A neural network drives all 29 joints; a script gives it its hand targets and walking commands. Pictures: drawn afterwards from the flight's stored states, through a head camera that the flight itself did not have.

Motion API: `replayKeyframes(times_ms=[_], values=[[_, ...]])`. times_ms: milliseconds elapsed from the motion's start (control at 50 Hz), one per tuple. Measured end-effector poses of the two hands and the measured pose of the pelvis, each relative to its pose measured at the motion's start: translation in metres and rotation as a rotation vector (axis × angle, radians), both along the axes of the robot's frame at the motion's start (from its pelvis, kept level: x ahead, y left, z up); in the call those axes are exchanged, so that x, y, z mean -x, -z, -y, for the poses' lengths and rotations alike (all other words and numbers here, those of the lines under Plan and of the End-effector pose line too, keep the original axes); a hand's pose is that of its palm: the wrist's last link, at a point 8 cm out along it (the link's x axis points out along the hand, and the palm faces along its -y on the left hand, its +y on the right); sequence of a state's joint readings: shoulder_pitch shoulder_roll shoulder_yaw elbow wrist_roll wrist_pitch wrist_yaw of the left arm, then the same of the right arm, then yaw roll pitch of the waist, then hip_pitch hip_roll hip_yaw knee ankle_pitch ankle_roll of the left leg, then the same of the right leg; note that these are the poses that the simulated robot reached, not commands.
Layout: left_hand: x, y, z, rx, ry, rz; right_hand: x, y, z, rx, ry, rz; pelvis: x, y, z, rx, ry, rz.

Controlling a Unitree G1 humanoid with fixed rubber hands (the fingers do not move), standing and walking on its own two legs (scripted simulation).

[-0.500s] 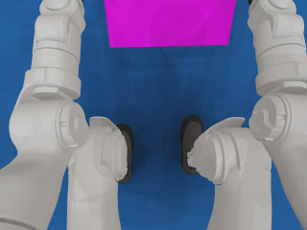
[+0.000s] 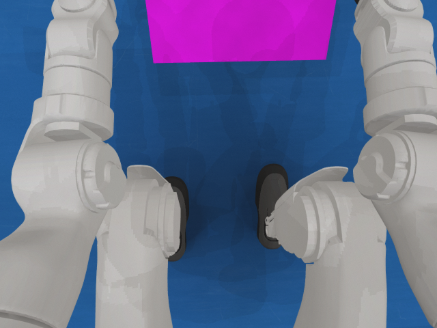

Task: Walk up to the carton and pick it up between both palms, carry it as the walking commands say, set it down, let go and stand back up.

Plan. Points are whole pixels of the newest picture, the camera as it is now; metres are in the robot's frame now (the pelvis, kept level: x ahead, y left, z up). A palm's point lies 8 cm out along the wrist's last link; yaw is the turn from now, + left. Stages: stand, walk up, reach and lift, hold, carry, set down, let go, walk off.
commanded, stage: set down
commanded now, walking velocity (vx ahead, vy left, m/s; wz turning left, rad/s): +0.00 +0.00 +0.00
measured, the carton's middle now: out of the picture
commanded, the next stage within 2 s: none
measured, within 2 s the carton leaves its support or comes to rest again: rests again in 0.52 s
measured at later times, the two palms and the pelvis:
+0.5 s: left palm out of the picture +0.54 +0.15 -0.19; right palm out of the picture +0.54 -0.19 -0.18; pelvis +0.00 +0.00 +0.00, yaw -1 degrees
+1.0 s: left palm (75, 2) +0.53 +0.19 -0.18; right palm (380, 15) +0.51 -0.22 -0.18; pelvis -0.02 +0.00 +0.00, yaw +0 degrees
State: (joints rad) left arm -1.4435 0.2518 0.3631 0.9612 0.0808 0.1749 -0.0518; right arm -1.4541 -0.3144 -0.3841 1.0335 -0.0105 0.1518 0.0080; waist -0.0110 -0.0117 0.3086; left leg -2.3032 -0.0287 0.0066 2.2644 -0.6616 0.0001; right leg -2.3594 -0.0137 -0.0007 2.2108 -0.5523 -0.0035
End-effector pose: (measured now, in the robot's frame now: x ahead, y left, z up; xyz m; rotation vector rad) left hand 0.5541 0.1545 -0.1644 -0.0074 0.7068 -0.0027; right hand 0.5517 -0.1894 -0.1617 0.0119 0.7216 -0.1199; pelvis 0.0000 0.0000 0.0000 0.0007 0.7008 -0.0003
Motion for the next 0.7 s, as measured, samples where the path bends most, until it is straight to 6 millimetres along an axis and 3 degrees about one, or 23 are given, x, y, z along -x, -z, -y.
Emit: replayKeyframes(times_ms=[400,540,700], values=[[-0.002,0.008,0.0,-0.024,0.0,0.037,-0.001,0.007,0.001,0.011,0.004,0.031,0.001,0.002,-0.001,0.008,0.0,0.039],[0.019,0.032,-0.005,-0.08,0.004,-0.05,0.018,0.026,0.004,0.058,-0.004,-0.047,0.003,0.001,-0.001,0.01,0.002,0.053],[0.035,0.032,-0.021,-0.098,-0.05,-0.057,0.034,0.024,0.018,0.071,0.059,-0.047,0.013,0.003,-0.003,0.011,0.0,0.093]])
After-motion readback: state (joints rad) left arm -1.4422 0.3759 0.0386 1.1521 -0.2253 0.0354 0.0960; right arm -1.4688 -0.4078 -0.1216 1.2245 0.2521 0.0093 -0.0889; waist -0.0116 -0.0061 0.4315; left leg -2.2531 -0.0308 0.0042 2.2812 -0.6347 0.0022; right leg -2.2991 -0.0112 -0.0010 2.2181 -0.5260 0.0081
